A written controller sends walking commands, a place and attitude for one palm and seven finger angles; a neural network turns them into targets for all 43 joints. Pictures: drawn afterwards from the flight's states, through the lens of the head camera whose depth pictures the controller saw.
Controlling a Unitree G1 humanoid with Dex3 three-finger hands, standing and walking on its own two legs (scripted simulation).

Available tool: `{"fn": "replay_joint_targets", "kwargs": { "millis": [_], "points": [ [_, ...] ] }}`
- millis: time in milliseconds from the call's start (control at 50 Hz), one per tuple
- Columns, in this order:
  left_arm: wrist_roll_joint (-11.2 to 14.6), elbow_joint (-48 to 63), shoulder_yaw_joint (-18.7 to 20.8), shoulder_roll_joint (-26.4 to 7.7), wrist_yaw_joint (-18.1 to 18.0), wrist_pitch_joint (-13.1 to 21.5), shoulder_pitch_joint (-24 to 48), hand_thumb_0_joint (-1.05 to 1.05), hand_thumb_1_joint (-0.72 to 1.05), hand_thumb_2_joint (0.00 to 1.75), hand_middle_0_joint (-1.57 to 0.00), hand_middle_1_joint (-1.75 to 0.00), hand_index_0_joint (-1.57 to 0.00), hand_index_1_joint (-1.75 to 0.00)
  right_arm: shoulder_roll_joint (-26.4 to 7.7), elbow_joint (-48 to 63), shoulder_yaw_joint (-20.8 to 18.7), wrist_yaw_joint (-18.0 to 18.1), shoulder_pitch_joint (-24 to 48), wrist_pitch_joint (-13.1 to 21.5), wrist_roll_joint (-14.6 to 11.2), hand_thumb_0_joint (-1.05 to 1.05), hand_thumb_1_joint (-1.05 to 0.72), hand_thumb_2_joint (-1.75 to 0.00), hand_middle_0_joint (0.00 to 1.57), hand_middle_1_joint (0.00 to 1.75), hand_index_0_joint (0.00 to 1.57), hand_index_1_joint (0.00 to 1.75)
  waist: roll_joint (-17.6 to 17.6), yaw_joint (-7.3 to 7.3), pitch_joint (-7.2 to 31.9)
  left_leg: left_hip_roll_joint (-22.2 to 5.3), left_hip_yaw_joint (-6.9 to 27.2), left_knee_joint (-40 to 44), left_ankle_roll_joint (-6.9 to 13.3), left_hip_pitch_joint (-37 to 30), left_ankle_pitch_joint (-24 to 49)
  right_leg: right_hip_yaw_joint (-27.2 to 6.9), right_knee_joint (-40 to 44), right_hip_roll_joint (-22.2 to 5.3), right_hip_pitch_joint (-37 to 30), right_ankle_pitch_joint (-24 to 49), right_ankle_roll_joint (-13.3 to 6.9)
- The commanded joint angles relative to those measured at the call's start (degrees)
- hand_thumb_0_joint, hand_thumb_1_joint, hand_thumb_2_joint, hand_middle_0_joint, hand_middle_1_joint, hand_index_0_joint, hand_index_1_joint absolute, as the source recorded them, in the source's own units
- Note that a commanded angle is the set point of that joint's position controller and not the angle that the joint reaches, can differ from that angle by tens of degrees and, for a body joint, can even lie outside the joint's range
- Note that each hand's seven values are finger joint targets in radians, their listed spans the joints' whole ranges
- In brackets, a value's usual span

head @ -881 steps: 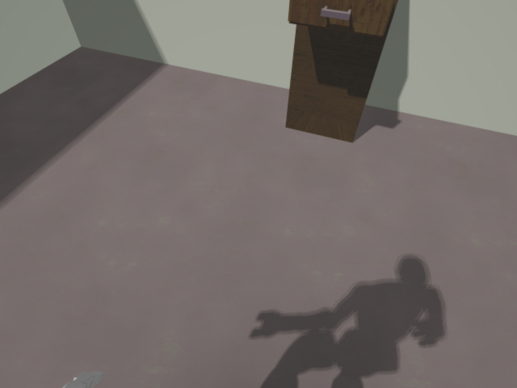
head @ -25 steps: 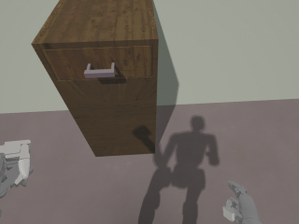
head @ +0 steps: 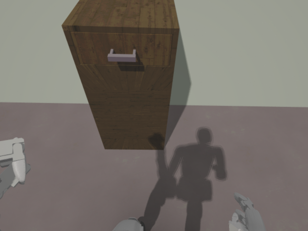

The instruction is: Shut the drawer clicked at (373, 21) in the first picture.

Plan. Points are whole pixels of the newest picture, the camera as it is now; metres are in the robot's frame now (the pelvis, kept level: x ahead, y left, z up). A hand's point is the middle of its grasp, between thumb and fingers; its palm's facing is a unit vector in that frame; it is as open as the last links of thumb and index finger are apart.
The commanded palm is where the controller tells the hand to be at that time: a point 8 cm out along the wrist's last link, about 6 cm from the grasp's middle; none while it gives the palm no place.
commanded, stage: step back with the hand held close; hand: left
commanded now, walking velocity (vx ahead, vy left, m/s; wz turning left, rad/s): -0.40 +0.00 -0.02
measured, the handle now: (122, 54) +0.72 +0.18 +0.06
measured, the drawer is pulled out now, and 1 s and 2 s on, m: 0.00 0.00 0.00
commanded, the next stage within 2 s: stop stepping back and stand still in 0.24 s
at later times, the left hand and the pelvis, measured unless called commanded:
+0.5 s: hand out of the picture +0.08 +0.27 +0.18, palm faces +0.36 -0.86 -0.37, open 3.2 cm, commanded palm +0.02 +0.31 +0.19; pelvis -0.12 +0.03 +0.00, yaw -2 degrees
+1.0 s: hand out of the picture +0.00 +0.29 +0.18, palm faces +0.38 -0.86 -0.34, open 3.3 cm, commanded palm -0.06 +0.33 +0.19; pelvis -0.20 +0.06 +0.00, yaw -3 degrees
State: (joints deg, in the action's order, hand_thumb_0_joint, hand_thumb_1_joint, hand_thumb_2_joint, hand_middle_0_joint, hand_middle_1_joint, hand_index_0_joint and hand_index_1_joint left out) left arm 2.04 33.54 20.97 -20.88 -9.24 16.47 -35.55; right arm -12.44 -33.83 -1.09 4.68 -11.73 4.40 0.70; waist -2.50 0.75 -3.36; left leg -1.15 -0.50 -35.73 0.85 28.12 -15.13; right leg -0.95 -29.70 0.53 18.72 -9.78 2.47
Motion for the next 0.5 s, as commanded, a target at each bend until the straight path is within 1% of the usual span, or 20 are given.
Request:
{"fn": "replay_joint_targets", "kwargs": {
  "millis": [0, 20, 40, 60, 80, 100, 120, 160, 220, 240, 260, 280, 300, 340, 360, 400, 420, 440, 460, 480],
  "points": [
    [0.29, 11.66, 5.78, -10.24, -1.48, 3.02, 5.95, 0.00, 0.90, 0.90, -1.40, -1.60, -1.40, -1.60, -7.06, 8.01, -2.27, 1.02, 3.56, 2.48, -0.23, 0.00, -0.90, -0.90, 0.20, 0.30, 0.20, 0.30, 1.09, -2.59, 3.46, -2.48, 6.50, 6.91, 0.02, -14.72, -11.72, -3.28, 9.23, -3.06, 17.22, -22.15, -3.32],
    [0.35, 13.01, 6.31, -10.47, -1.43, 3.32, 5.84, 0.00, 0.90, 0.90, -1.40, -1.60, -1.40, -1.60, -7.78, 8.66, -2.13, 1.25, 4.16, 3.02, -0.20, 0.00, -0.90, -0.90, 0.20, 0.30, 0.20, 0.30, -5.20, -2.28, 4.00, -6.26, 12.55, 15.78, 1.40, -7.54, -20.65, -1.15, 1.85, 0.59, 10.57, -21.71, -1.94],
    [-0.11, 13.74, 7.87, -10.50, -1.27, 3.57, 4.91, 0.00, 0.90, 0.90, -1.40, -1.60, -1.40, -1.60, -8.56, 9.51, -2.29, 1.36, 5.43, 3.82, 0.02, 0.00, -0.90, -0.90, 0.20, 0.30, 0.20, 0.30, -13.81, -1.74, 6.16, -12.67, 21.11, 29.16, 4.50, 5.86, -33.56, 1.35, -13.55, 5.73, -3.72, -16.73, -0.53],
    [-0.61, 14.70, 9.53, -12.13, -1.01, 3.68, 5.48, 0.00, 0.90, 0.90, -1.40, -1.60, -1.40, -1.60, -7.81, 9.88, -2.68, 1.37, 6.90, 4.22, 0.20, 0.00, -0.90, -0.90, 0.20, 0.30, 0.20, 0.30, -16.70, -0.48, 8.84, -16.97, 26.68, 33.99, 6.91, 11.86, -34.77, 0.84, -28.15, 7.27, -10.40, -14.91, -0.68],
    [-0.13, 16.23, 11.48, -14.05, -0.83, 3.69, 5.53, 0.00, 0.90, 0.90, -1.40, -1.60, -1.40, -1.60, -6.10, 9.36, -3.11, 0.75, 5.46, 4.54, 0.74, 0.00, -0.90, -0.90, 0.20, 0.30, 0.20, 0.30, -12.76, -0.50, 11.49, -17.10, 23.96, 32.53, 6.74, 8.16, -26.94, -0.44, -35.58, 6.70, -7.56, -17.99, -1.50],
    [0.29, 15.43, 10.73, -12.92, -0.77, 3.83, 3.45, 0.00, 0.90, 0.90, -1.40, -1.60, -1.40, -1.60, -5.97, 8.80, -3.59, -0.19, 5.30, 5.11, 0.57, 0.00, -0.90, -0.90, 0.20, 0.30, 0.20, 0.30, -8.51, -0.22, 12.85, -15.81, 19.94, 28.49, 6.76, 2.16, -19.83, -0.78, -35.46, 6.12, -3.87, -19.09, -2.05],
    [1.00, 13.77, 10.14, -11.61, -0.90, 3.64, -0.14, 0.00, 0.90, 0.90, -1.40, -1.60, -1.40, -1.60, -6.05, 8.22, -3.99, -1.02, 5.46, 5.50, 0.42, 0.00, -0.90, -0.90, 0.20, 0.30, 0.20, 0.30, -8.17, 0.08, 13.88, -14.43, 15.30, 26.11, 6.06, -3.04, -15.87, 0.30, -32.30, 5.34, -1.62, -19.67, -2.48],
    [1.99, 13.28, 9.18, -10.36, -1.03, 2.90, -3.73, 0.00, 0.90, 0.90, -1.40, -1.60, -1.40, -1.60, -5.74, 8.09, -3.69, -2.13, 6.10, 5.62, 0.22, 0.00, -0.90, -0.90, 0.20, 0.30, 0.20, 0.30, -14.08, 0.02, 14.03, -12.75, 10.07, 26.51, 3.81, -4.75, -14.92, 3.51, -23.53, 4.83, -3.87, -21.93, -3.33],
    [3.47, 12.99, 8.44, -11.40, -0.33, 2.81, -1.71, 0.00, 0.90, 0.90, -1.40, -1.60, -1.40, -1.60, -4.80, 6.50, -2.43, -2.60, 5.28, 5.19, 0.62, 0.00, -0.90, -0.90, 0.20, 0.30, 0.20, 0.30, -11.49, -0.06, 12.83, -11.25, 6.51, 24.58, -1.63, -5.76, -11.48, 4.58, 1.76, 3.51, -8.81, -23.25, -5.41],
    [3.03, 12.82, 8.17, -12.05, 0.01, 3.24, 0.37, 0.00, 0.90, 0.90, -1.40, -1.60, -1.40, -1.60, -4.51, 5.41, -2.50, -2.45, 3.87, 4.59, 0.37, 0.00, -0.90, -0.90, 0.20, 0.30, 0.20, 0.30, -3.45, -0.85, 11.10, -6.93, 0.90, 12.52, -3.93, -10.71, -6.29, -2.19, 13.79, -2.54, -2.36, -21.03, -7.08],
    [2.28, 13.70, 9.80, -14.68, -0.35, 3.62, 1.87, 0.00, 0.90, 0.90, -1.40, -1.60, -1.40, -1.60, -4.09, 4.39, -2.76, -2.37, 2.84, 3.60, 0.21, 0.00, -0.90, -0.90, 0.20, 0.30, 0.20, 0.30, 7.10, -1.34, 9.67, -2.53, 0.60, -7.56, -4.75, -17.10, -2.69, -20.30, 23.04, -15.50, 12.65, -19.58, -11.08],
    [2.10, 15.36, 9.30, -15.31, -0.81, 3.91, 6.08, 0.00, 0.90, 0.90, -1.40, -1.60, -1.40, -1.60, -3.68, 4.46, -1.72, -1.99, 4.84, 3.43, 1.16, 0.00, -0.90, -0.90, 0.20, 0.30, 0.20, 0.30, 10.74, -0.56, 6.40, 1.38, 0.49, -20.52, -4.82, -11.56, -8.75, -22.59, 23.97, -23.09, 14.55, -5.22, -14.55],
    [1.06, 9.67, 5.69, -11.54, -0.09, 1.81, 5.99, 0.00, 0.90, 0.90, -1.40, -1.60, -1.40, -1.60, -4.10, 4.27, -1.66, -1.91, 5.35, 3.21, 0.52, 0.00, -0.90, -0.90, 0.20, 0.30, 0.20, 0.30, 14.99, -0.51, 5.78, 2.08, 2.43, -26.14, -3.55, -4.01, -8.95, -15.91, 18.07, -19.43, 10.95, 2.55, -13.18],
    [0.25, 8.28, 5.23, -9.97, 0.73, 0.35, 6.23, 0.00, 0.90, 0.90, -1.40, -1.60, -1.40, -1.60, -3.72, 6.43, -1.48, -0.89, 7.46, 2.97, -0.15, 0.00, -0.90, -0.90, 0.20, 0.30, 0.20, 0.30, 15.41, -1.07, 2.38, -0.66, 2.31, -19.61, -2.40, -3.17, -7.57, -10.18, 10.75, -14.86, 5.13, 16.88, -10.89],
    [0.36, 9.22, 5.41, -10.52, 0.89, -0.04, 7.73, 0.00, 0.90, 0.90, -1.40, -1.60, -1.40, -1.60, -3.89, 7.34, -0.66, -0.43, 8.26, 2.97, -0.10, 0.00, -0.90, -0.90, 0.20, 0.30, 0.20, 0.30, 13.46, -1.10, 2.27, -0.90, 1.14, -11.17, -1.81, -6.15, -6.19, -8.01, 8.66, -13.04, 4.42, 15.10, -9.31],
    [0.49, 8.44, 5.64, -9.47, 0.41, -0.38, 5.80, 0.00, 0.90, 0.90, -1.40, -1.60, -1.40, -1.60, -4.90, 6.61, -0.11, 0.64, 5.66, 3.23, -0.19, 0.00, -0.90, -0.90, 0.20, 0.30, 0.20, 0.30, 2.44, -1.74, 4.50, 0.89, -1.19, 9.98, -0.69, -14.25, 1.97, -4.94, 4.05, -7.95, 1.65, 7.35, -6.05],
    [0.64, 11.33, 5.42, -9.68, 0.19, 0.37, 7.22, 0.00, 0.90, 0.90, -1.40, -1.60, -1.40, -1.60, -6.46, 7.06, -0.66, 0.64, 4.92, 4.23, -0.27, 0.00, -0.90, -0.90, 0.20, 0.30, 0.20, 0.30, -3.32, -1.22, 5.89, -3.36, 3.12, 16.30, 0.31, -17.30, 7.45, -3.38, -0.10, -4.18, 0.44, 0.96, -3.79],
    [0.46, 14.00, 6.08, -10.75, -0.15, 1.07, 8.15, 0.00, 0.90, 0.90, -1.40, -1.60, -1.40, -1.60, -7.44, 8.04, -1.04, 0.42, 4.53, 5.27, -0.38, 0.00, -0.90, -0.90, 0.20, 0.30, 0.20, 0.30, -8.44, -0.29, 8.58, -9.98, 11.67, 18.15, 2.56, -19.74, 10.24, -1.35, -3.30, -0.78, 1.44, -8.04, -2.09],
    [0.48, 13.59, 6.10, -11.23, -0.10, 1.06, 6.89, 0.00, 0.90, 0.90, -1.40, -1.60, -1.40, -1.60, -7.59, 8.55, -1.51, 0.29, 3.83, 6.07, -0.72, 0.00, -0.90, -0.90, 0.20, 0.30, 0.20, 0.30, -6.66, -0.20, 10.42, -13.24, 15.84, 20.36, 3.99, -22.09, 8.33, -0.43, -6.04, 0.99, 1.56, -13.56, -1.72],
    [1.08, 11.87, 6.63, -10.11, 0.28, 0.81, 2.54, 0.00, 0.90, 0.90, -1.40, -1.60, -1.40, -1.60, -5.60, 7.70, -1.02, -0.23, 3.20, 6.59, -0.35, 0.00, -0.90, -0.90, 0.20, 0.30, 0.20, 0.30, -12.06, -1.25, 11.81, -14.66, 22.06, 29.98, 2.02, -19.14, -14.26, -0.76, -13.54, 2.40, 1.33, -20.91, -1.59]
  ]
}}
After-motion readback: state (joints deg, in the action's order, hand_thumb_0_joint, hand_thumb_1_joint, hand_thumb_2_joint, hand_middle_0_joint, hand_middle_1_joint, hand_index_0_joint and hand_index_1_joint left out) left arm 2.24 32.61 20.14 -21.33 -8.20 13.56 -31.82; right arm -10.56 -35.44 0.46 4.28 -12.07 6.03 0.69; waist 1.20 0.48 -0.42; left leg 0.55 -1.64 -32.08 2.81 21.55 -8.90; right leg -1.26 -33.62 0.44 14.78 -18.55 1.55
